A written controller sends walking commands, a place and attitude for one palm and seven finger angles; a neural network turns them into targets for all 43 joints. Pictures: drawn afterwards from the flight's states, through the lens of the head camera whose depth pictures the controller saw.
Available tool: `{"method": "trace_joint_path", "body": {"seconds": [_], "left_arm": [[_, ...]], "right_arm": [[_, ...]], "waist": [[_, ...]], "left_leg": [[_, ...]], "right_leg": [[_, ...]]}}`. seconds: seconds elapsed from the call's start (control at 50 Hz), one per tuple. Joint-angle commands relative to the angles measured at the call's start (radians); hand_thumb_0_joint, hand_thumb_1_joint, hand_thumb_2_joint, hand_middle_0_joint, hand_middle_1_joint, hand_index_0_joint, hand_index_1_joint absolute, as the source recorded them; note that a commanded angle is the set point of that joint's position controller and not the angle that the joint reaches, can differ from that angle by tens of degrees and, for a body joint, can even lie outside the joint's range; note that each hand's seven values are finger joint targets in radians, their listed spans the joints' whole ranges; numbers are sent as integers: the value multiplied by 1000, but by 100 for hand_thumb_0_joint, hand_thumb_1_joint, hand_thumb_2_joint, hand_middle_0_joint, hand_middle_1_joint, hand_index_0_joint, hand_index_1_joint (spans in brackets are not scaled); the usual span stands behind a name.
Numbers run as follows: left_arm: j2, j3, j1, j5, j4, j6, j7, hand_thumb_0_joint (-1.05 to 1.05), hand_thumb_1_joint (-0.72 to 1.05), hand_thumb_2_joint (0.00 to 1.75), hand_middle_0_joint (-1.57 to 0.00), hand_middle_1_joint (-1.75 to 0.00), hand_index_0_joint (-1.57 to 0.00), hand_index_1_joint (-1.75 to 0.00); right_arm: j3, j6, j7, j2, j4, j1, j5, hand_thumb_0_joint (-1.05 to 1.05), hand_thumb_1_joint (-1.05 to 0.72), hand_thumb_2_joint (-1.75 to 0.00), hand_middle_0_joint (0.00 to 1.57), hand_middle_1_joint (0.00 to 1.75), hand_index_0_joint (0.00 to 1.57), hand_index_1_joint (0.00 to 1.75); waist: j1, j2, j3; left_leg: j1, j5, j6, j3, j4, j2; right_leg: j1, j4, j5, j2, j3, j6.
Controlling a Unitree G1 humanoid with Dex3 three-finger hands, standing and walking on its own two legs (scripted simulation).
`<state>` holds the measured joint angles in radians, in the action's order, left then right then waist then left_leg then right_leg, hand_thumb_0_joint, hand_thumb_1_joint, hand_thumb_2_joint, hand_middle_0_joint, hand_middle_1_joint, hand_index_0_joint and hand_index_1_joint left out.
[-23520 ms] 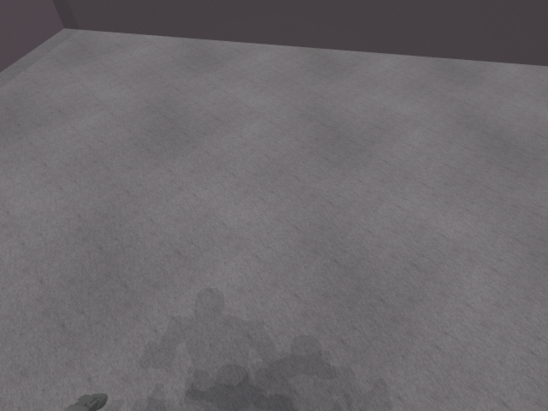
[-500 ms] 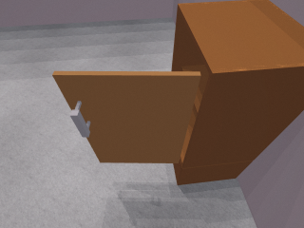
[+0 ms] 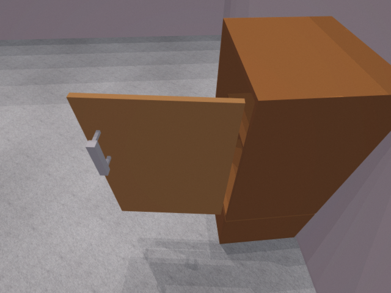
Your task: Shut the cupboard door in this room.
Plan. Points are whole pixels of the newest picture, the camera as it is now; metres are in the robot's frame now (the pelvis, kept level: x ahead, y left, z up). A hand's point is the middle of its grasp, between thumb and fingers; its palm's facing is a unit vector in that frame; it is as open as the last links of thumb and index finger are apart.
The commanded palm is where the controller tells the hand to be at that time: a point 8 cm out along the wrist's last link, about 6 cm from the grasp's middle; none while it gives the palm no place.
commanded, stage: come to a stop and stand still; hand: left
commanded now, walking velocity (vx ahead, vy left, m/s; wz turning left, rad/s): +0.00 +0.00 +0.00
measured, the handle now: (101, 153) +0.46 +0.30 -0.04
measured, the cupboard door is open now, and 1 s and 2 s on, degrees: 83 83 83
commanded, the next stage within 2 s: look again from close up in 0.20 s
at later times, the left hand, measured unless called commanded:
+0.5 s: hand out of the picture -0.01 +0.18 -0.18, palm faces +0.04 -0.98 -0.19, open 7.4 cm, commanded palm none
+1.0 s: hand out of the picture +0.06 +0.21 -0.14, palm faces +0.17 -0.96 -0.21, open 7.3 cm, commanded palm +0.10 +0.25 -0.08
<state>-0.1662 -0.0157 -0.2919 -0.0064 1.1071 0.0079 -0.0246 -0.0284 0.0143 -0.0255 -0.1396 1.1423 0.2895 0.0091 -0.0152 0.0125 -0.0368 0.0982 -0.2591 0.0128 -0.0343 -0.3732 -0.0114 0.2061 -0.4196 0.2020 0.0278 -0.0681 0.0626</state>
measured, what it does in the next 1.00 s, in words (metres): stands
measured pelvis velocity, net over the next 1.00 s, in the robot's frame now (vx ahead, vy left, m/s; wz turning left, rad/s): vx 0.00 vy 0.03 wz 0.00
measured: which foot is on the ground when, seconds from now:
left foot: down 0.00-1.00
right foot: down 0.00-1.00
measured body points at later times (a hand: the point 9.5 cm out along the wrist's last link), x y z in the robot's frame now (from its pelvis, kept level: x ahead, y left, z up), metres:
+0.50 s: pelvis +0.00 +0.01 -0.01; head -0.01 +0.00 +0.44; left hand -0.01 +0.23 -0.16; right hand -0.01 -0.20 -0.17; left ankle -0.04 +0.13 -0.74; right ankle +0.02 -0.08 -0.74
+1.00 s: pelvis +0.00 +0.03 -0.01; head +0.01 +0.02 +0.44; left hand +0.05 +0.26 -0.12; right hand +0.01 -0.19 -0.16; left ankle -0.04 +0.13 -0.74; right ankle +0.02 -0.08 -0.74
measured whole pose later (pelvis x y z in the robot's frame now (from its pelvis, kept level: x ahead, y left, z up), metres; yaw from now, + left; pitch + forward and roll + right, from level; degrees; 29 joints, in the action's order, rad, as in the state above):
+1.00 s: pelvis +0.00 +0.03 -0.01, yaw +0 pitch -1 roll +1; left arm -0.16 0.02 -0.46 0.08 0.59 -0.04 -0.06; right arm -0.03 0.15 -0.07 -0.16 1.00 0.37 -0.01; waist -0.01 0.00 -0.02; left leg 0.17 -0.32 -0.03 -0.05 -0.49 0.02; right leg 0.27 -0.53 0.25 -0.01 -0.05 0.02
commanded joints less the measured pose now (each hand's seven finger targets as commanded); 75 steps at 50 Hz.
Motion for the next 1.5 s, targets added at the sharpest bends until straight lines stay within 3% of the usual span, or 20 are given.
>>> {"method": "trace_joint_path", "body": {"seconds": [0.0, 0.26, 0.28, 0.3, 0.34, 0.4, 0.5, 0.88, 0.9, 0.92, 0.94, 0.96, 0.98, 1.0, 1.04, 1.1, 1.16, 1.28, 1.36, 1.48], "left_arm": [[-93, 21, -61, -2, -30, 22, -8, 0, 90, 90, -20, -30, -20, -30], [-57, 23, -106, -2, -14, 25, -11, 0, 90, 90, -20, -30, -20, -30], [-95, 34, -174, -15, 23, 52, -54, 0, 90, 90, -20, -30, -20, -30], [-146, 44, -162, -11, -19, 56, -48, 0, 90, 90, -20, -30, -20, -30], [-106, 36, -73, -15, -49, 53, -34, 0, 90, 90, -20, -30, -20, -30], [-62, 34, -32, -9, -62, 39, -23, 0, 90, 90, -20, -30, -20, -30], [-45, 25, -63, -3, -45, 26, -11, 0, 90, 90, -20, -30, -20, -30], [-62, 19, -47, 0, -24, 19, -12, 0, 90, 90, -20, -30, -20, -30], [-100, 24, -129, -11, 17, 35, -52, 0, 90, 90, -20, -30, -20, -30], [-662, 407, 802, 109, -1601, 317, -51, 0, 90, 90, -20, -30, -20, -30], [-156, 25, 104, 119, -1289, 224, -47, 0, 90, 90, -22, -32, -22, -32], [26, -30, -110, 184, -1234, 90, -63, 0, 90, 90, -24, -34, -24, -34], [25, -33, -39, 162, -1090, 84, -82, 0, 90, 90, -25, -36, -25, -36], [22, -10, 38, 172, -1090, 135, -73, 0, 90, 90, -27, -38, -27, -38], [-29, 105, -65, 178, -934, 275, -23, 0, 90, 90, -31, -42, -31, -42], [14, 159, -341, 244, -883, 527, 147, 0, 90, 90, -36, -48, -36, -48], [-82, 234, -380, 268, -885, 736, 327, 0, 90, 90, -42, -54, -42, -54], [-165, 236, -148, 300, -1312, 573, 303, 0, 90, 90, -53, -66, -53, -66], [-159, 188, -35, 268, -1553, 624, 226, 0, 90, 90, -60, -74, -60, -74], [-145, 142, -129, 265, -1383, 520, 310, 0, 90, 90, -71, -86, -71, -86]], "right_arm": [[16, 8, -6, -77, -19, 69, 3, 0, -90, -90, 20, 30, 20, 30], [15, 10, -13, -40, -10, 119, 2, 0, -90, -90, 20, 30, 20, 30], [35, 25, -5, -91, -66, -17, -5, 0, -90, -90, 20, 30, 20, 30], [34, 6, -8, -34, -111, 74, -9, 0, -90, -90, 20, 30, 20, 30], [36, 2, -2, -17, -107, 123, -6, 0, -90, -90, 20, 30, 20, 30], [33, 8, 2, -39, -101, 167, 7, 0, -90, -90, 20, 30, 20, 30], [24, 25, -6, -71, -115, 125, 6, 0, -90, -90, 20, 30, 20, 30], [12, 28, -10, -85, -36, 101, 3, 0, -90, -90, 20, 30, 20, 30], [26, 30, 1, -128, -102, -4, -10, 0, -90, -90, 20, 30, 20, 30], [96, 230, -109, -381, -413, 73, 7, 0, -90, -90, 20, 30, 20, 30], [28, 292, -91, -200, -410, -56, -38, 0, -90, -90, 20, 30, 20, 30], [33, 337, -70, -198, -410, -75, -34, 0, -90, -90, 20, 30, 20, 30], [30, 358, -59, -199, -379, -68, -51, 0, -90, -90, 20, 30, 20, 30], [62, 365, -46, -232, -421, -61, -39, 0, -90, -90, 20, 30, 20, 30], [91, 377, -28, -241, -485, -78, -11, 0, -90, -90, 20, 30, 20, 30], [116, 386, 21, -212, -606, -125, -4, 0, -90, -90, 20, 30, 20, 30], [137, 359, 55, -220, -674, -140, -6, 0, -90, -90, 20, 30, 20, 30], [124, 282, 16, -231, -858, -168, -33, 0, -90, -90, 20, 30, 20, 30], [108, 268, -5, -219, -827, -89, -15, 0, -90, -90, 20, 30, 20, 30], [85, 260, -23, -225, -794, -102, -28, 0, -90, -90, 20, 30, 20, 30]], "waist": [[5, 1, -43], [4, -10, -47], [-36, -31, -42], [26, -6, 87], [61, -61, 99], [55, -31, -49], [12, -29, -84], [9, -19, -53], [-30, 169, -65], [170, -48, 359], [33, -361, 511], [13, -350, 394], [76, -113, 94], [97, -16, -36], [65, 202, -15], [-46, 227, 147], [-63, 81, 239], [-31, -88, 359], [49, -58, 451], [54, -66, 391]], "left_leg": [[95, 54, -33, 55, 58, -66], [113, 61, -31, 52, 49, -67], [200, -4, 8, -23, -184, -65], [194, -153, -10, 41, -248, -35], [102, -94, -13, 29, -199, -34], [128, -8, -35, 64, -72, -72], [235, 4, -57, 127, 49, -91], [132, 123, -54, 96, 63, -78], [202, 196, -31, 56, -116, -107], [-123, 438, -57, 50, -121, -54], [-137, 519, -38, 4, -114, -11], [-53, 553, 12, 38, -95, -28], [122, 344, 9, 81, -101, -22], [241, 141, -3, 105, -136, -2], [437, -71, -20, 100, -255, 27], [609, -74, 5, 46, -438, 59], [769, -51, 10, 29, -613, 72], [816, -148, -37, 26, -678, 59], [770, -47, -48, 73, -746, 25], [835, -110, -44, 84, -750, 23]], "right_leg": [[-29, 117, -18, -141, 161, -7], [-31, 116, -16, -135, 150, -3], [-75, 70, -631, -211, 211, -103], [-130, 77, -517, -292, 289, -50], [12, 103, -112, -255, 226, 73], [132, 86, 157, -159, 157, 31], [1, 15, 35, -115, 119, 3], [-44, 10, -85, -135, 116, -8], [-37, -16, -456, -177, 122, -38], [-34, -148, -366, -72, 103, -53], [20, -135, -161, -14, 42, -29], [18, -158, -45, -20, -11, -30], [148, -155, 10, -26, -23, -45], [217, -133, 29, -35, -32, -47], [352, -183, 212, -51, -22, -50], [380, -360, 235, -57, 19, -30], [406, -521, 106, -77, 112, -12], [500, -532, 318, -55, 161, -20], [535, -603, 123, -25, 114, -31], [567, -585, 210, -29, 89, -33]]}}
